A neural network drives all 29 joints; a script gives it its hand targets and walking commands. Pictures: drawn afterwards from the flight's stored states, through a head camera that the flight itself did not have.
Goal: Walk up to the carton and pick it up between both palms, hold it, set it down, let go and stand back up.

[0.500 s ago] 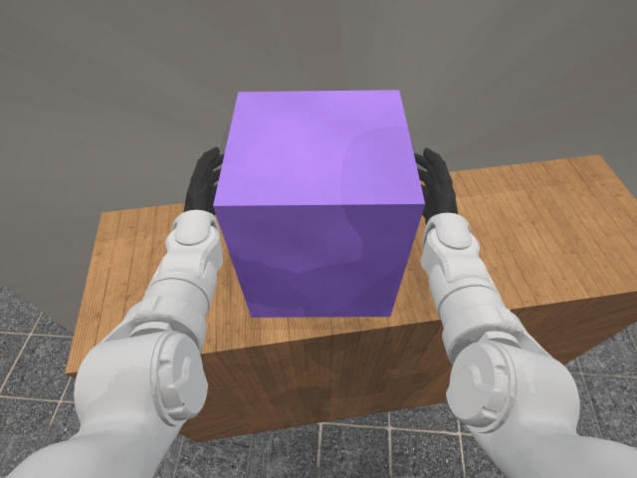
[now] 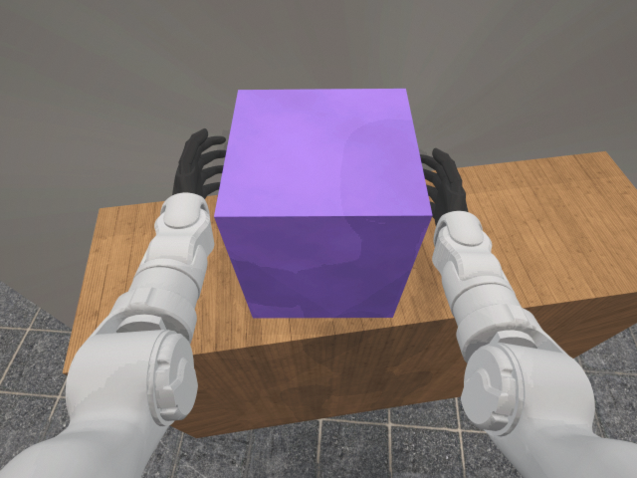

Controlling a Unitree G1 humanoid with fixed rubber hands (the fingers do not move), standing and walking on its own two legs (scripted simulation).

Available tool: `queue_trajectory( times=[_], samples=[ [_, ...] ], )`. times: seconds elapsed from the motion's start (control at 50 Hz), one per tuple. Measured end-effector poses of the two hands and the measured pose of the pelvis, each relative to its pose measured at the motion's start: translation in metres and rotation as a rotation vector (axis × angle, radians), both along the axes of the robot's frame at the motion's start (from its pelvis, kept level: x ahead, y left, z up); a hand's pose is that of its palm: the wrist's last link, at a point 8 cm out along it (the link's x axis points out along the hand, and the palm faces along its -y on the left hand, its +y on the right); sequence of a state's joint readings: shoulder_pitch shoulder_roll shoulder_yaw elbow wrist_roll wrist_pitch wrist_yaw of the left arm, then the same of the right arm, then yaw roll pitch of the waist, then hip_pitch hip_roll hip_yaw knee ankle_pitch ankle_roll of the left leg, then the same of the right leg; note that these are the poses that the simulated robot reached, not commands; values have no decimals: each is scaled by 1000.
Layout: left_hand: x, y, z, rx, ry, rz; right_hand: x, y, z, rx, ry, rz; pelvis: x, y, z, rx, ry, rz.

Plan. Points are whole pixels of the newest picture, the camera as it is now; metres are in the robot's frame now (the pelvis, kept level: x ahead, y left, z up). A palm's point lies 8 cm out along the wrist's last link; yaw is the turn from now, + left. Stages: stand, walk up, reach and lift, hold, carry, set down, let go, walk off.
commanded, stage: set down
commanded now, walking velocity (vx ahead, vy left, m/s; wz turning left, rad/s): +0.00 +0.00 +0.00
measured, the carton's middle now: (322, 213) +0.46 +0.02 +0.04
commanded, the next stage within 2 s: none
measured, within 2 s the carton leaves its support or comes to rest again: neither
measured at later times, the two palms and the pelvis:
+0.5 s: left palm (151, 241) +0.40 +0.23 +0.07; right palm (490, 235) +0.41 -0.19 +0.06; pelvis +0.01 -0.01 +0.00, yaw +2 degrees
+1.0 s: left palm (142, 303) +0.32 +0.21 +0.07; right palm (520, 310) +0.31 -0.20 +0.06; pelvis -0.02 -0.02 +0.00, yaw +2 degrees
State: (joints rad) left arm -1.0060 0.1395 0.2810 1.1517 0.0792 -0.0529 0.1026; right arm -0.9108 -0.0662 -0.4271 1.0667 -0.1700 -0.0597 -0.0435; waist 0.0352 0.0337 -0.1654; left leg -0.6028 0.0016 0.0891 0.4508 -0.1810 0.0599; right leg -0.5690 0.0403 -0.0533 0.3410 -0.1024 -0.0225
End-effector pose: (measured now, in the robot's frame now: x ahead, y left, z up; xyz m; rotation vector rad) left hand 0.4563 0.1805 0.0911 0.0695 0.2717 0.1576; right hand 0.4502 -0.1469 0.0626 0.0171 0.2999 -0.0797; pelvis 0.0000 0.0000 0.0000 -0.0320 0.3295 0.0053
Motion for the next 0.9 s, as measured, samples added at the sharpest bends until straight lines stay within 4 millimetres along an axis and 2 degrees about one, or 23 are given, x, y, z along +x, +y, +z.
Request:
queue_trajectory(
  times=[0.16,0.32,0.48,0.62,0.72,0.9],
  samples=[
    [-1,23,8,9,-10,18,5,-21,5,-18,-17,-12,6,2,-1,-7,9,7],
    [-18,39,1,-6,-6,15,-3,-42,10,-48,-39,6,9,0,1,-7,-24,17],
    [-53,46,-18,-19,11,2,-34,-47,1,-32,-28,27,9,-7,4,4,-82,36],
    [-83,31,-31,-18,8,-26,-64,-38,-14,3,-37,32,5,-12,5,11,-120,51],
    [-103,25,-39,-27,37,-40,-90,-40,-22,7,-32,13,0,-15,4,21,-150,51],
    [-126,33,-27,-29,17,-18,-120,-55,-11,-2,-36,-7,-13,-19,4,33,-200,39]
  ],
)
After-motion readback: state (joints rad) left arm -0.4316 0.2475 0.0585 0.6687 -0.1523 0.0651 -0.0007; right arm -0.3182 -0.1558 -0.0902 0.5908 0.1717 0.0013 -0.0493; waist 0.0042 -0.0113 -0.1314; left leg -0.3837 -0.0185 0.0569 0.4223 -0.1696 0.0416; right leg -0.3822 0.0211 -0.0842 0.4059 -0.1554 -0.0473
